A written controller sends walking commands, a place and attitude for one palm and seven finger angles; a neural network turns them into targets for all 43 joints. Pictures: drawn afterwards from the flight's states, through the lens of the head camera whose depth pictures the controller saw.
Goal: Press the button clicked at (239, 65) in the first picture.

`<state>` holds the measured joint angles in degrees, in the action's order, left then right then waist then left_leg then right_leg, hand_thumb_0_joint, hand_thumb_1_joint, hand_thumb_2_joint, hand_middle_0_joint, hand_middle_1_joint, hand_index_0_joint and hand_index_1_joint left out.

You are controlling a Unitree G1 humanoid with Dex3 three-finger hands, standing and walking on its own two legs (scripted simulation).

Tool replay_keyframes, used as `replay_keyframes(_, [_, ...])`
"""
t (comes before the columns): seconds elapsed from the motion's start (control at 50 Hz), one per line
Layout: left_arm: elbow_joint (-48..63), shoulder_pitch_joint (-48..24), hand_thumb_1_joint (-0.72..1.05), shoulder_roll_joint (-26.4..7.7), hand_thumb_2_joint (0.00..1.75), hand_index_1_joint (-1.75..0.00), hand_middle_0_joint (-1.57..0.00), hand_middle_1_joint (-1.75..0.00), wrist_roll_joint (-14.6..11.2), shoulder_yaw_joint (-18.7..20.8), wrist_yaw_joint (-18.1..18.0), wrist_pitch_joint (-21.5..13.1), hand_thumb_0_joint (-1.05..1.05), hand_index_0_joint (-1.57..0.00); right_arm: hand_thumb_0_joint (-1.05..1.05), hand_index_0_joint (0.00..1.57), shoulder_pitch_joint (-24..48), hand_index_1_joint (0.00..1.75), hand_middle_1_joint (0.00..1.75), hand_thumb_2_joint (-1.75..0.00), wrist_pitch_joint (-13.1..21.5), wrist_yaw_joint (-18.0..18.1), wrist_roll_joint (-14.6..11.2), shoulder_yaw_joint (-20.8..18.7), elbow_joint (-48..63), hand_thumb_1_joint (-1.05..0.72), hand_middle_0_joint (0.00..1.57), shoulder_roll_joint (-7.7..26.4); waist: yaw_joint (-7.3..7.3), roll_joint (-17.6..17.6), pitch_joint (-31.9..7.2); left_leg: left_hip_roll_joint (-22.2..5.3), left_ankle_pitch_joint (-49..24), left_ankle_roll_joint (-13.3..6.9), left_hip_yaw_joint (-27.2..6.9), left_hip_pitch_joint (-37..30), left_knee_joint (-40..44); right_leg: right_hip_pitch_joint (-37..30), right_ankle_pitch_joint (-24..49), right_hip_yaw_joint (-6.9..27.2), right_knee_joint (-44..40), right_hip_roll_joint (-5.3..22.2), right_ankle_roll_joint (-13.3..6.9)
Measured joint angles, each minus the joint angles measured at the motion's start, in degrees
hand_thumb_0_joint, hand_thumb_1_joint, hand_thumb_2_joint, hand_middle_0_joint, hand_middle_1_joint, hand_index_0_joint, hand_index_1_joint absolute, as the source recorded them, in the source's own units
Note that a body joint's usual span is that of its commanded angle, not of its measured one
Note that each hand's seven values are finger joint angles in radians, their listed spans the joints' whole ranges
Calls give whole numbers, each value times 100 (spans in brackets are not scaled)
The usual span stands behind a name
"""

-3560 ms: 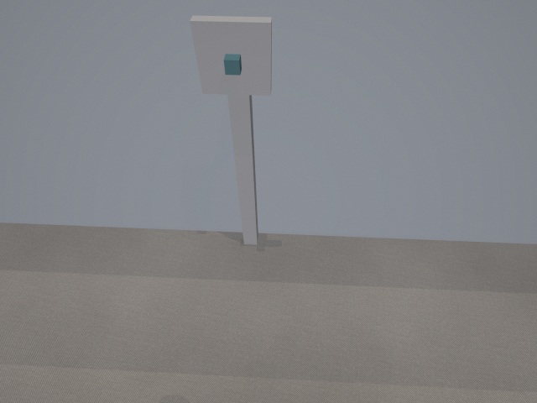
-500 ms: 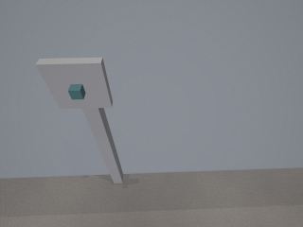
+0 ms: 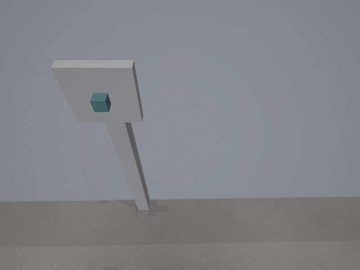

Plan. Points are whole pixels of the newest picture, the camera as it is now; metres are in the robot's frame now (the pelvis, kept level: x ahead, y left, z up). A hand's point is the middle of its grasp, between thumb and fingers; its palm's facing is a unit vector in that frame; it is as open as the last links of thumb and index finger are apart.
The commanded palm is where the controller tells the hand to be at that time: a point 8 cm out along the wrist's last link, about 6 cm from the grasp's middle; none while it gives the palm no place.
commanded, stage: look again from close up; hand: left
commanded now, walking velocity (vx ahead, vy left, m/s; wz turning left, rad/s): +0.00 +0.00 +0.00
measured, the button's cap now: (101, 101) +0.47 +0.23 +0.10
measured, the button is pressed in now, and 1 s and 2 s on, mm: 0 0 0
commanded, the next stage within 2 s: shuffle to correct the standing spot in 0.38 s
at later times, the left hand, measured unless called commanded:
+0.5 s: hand out of the picture -0.07 +0.21 -0.18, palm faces +0.05 -0.98 -0.20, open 7.4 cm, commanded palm none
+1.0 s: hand out of the picture -0.09 +0.17 -0.19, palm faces +0.06 -0.99 -0.08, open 7.4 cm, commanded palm none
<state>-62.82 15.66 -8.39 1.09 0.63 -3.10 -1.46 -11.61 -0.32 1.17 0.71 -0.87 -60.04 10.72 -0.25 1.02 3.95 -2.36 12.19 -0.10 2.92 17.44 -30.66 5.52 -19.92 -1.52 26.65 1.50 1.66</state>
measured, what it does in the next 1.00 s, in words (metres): lifts its right foot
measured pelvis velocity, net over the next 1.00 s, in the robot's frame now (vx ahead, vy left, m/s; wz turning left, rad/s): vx -0.05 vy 0.03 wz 0.01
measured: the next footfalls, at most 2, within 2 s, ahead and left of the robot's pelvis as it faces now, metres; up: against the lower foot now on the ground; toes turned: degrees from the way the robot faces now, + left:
right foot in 1.30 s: +0.03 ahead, -0.12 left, +0.00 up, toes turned -3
left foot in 1.66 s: +0.09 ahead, +0.08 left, +0.00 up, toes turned +6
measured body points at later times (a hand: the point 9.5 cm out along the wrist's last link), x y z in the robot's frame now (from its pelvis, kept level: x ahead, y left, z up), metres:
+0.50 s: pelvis -0.05 +0.02 +0.00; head -0.05 +0.04 +0.45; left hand -0.08 +0.26 -0.16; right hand -0.01 -0.22 -0.14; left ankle +0.04 +0.12 -0.73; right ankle -0.06 -0.13 -0.73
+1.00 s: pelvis -0.05 +0.03 +0.00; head -0.06 +0.06 +0.44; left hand -0.09 +0.23 -0.18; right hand -0.05 -0.20 -0.14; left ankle +0.00 +0.10 -0.73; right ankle -0.06 -0.11 -0.68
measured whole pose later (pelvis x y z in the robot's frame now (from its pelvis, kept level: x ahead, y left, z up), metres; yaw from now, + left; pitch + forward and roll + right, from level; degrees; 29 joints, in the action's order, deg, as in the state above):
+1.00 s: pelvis -0.05 +0.03 +0.00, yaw +1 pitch -1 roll -1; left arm -61.3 22.8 -8.3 2.0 1.5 -0.3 0.9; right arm -20.2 0.8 1.0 1.6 -1.5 -59.2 6.4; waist -0.3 -3.7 -1.2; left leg -0.9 13.1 -4.1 6.1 19.2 -32.9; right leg 25.4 -22.0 -0.8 59.1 0.5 -2.6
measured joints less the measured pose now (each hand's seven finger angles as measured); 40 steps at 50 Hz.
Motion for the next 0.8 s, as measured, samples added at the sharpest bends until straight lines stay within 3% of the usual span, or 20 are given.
replay_keyframes(0.06, [180,83,91,-67,89,-29,-20,-30,-12,-28,-19,-14,0,-20,1,20,-15,30,30,-89,63,-20,1,24,218,-92,20,-16,37,-130,-61,40,65,-45,4,59,-171,86,-121,2,256,46,20])
replay_keyframes(0.2, [516,59,91,-216,89,-29,-20,-30,-6,-73,39,138,0,-20,1,20,-37,30,30,-89,-21,-35,7,64,384,-91,20,-63,-43,-244,-242,43,102,-120,-47,145,-455,118,-155,-39,482,47,63])
replay_keyframes(0.54, [437,640,91,-416,89,-29,-19,-30,8,-46,152,192,0,-20,1,20,-422,30,30,-89,-176,-123,37,32,245,-91,20,-64,-57,-228,-254,211,-369,-202,-91,402,134,569,158,149,352,17,-87])
replay_keyframes(0.72, [157,1080,91,-242,89,-29,-19,-30,-1,13,238,226,0,-20,1,20,-535,30,30,-89,-244,-102,68,-29,31,-91,20,-139,-67,-202,-414,195,422,-157,-139,498,3,643,-378,255,418,-110,-325])
replay_keyframes(0.8, [99,1226,91,-115,89,-29,-19,-30,-3,84,231,222,0,-20,1,20,-571,30,30,-89,-279,-94,70,-96,34,-91,20,-169,-88,-218,-492,171,840,-107,-122,780,-820,642,-79,231,403,-139,-279])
